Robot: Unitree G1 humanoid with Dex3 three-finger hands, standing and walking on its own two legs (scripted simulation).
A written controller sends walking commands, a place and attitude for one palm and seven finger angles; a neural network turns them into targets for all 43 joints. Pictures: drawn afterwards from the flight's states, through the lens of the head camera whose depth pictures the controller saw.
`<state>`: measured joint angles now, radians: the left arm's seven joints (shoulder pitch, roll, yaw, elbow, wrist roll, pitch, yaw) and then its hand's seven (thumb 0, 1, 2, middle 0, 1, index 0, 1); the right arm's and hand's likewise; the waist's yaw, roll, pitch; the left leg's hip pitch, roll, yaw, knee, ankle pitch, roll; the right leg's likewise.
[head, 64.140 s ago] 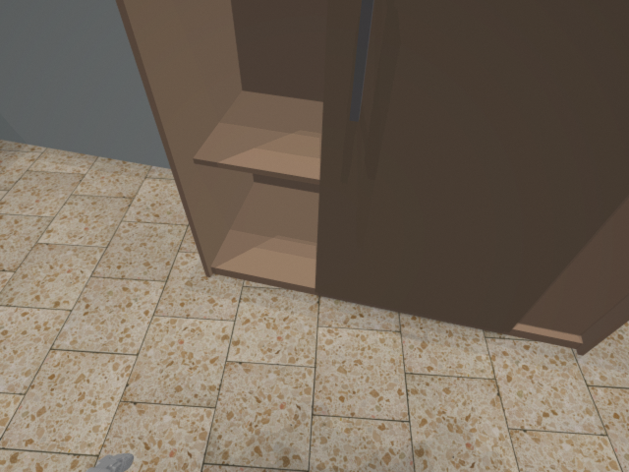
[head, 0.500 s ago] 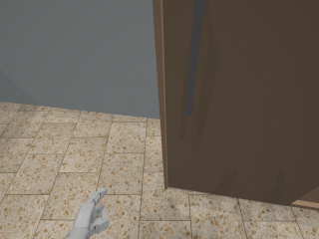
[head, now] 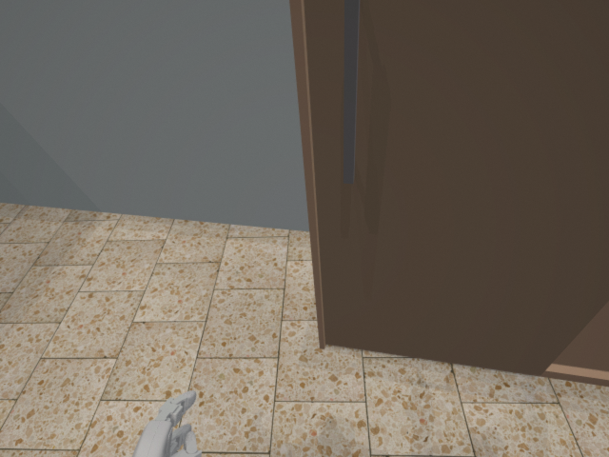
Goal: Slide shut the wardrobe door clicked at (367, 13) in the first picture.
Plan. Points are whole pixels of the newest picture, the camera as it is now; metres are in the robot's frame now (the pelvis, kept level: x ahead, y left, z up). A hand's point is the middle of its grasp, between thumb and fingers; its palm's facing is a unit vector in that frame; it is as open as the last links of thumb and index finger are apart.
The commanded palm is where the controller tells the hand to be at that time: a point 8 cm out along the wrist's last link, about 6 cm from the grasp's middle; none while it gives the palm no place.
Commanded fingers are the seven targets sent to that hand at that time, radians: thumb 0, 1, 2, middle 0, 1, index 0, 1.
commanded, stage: stop stepping back and stand still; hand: right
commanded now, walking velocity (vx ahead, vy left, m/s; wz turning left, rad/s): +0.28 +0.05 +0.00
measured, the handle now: (351, 90) +0.61 -0.04 +0.21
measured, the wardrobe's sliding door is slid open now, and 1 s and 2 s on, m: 0.00 0.00 0.00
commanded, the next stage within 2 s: let the arm hang, fingers relaxed in 1.60 s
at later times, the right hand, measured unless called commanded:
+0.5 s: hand out of the picture +0.11 -0.30 +0.21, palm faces +0.51 +0.72 -0.47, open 7.4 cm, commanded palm +0.06 -0.33 +0.18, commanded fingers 0.00 -0.90 -0.90 0.20 0.30 0.20 0.30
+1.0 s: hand out of the picture +0.10 -0.34 +0.20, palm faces +0.58 +0.66 -0.48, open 7.4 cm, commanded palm +0.04 -0.35 +0.18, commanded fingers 0.00 -0.90 -0.90 0.20 0.30 0.20 0.30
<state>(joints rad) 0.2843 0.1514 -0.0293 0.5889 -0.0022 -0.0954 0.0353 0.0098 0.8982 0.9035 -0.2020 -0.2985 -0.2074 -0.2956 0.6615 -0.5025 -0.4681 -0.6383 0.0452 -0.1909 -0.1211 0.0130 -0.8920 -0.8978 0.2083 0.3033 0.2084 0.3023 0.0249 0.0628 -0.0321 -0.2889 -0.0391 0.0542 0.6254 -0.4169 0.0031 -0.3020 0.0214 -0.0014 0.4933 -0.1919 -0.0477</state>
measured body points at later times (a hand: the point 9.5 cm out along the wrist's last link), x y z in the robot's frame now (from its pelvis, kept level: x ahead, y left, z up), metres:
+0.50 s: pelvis -0.07 -0.02 -0.01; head -0.11 -0.04 +0.44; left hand +0.07 +0.21 -0.08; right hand +0.08 -0.34 +0.23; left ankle -0.01 +0.08 -0.72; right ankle -0.06 -0.15 -0.74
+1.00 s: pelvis -0.07 -0.04 -0.01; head -0.08 -0.04 +0.44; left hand +0.10 +0.17 -0.10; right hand +0.06 -0.37 +0.22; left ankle -0.02 +0.07 -0.74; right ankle -0.06 -0.15 -0.72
